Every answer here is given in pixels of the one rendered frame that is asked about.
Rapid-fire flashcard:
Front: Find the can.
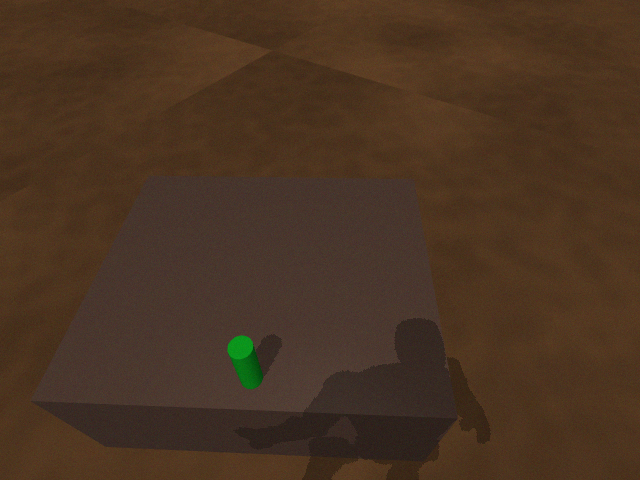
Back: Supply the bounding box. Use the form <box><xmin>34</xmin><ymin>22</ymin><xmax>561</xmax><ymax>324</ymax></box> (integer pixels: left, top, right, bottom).
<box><xmin>227</xmin><ymin>336</ymin><xmax>263</xmax><ymax>389</ymax></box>

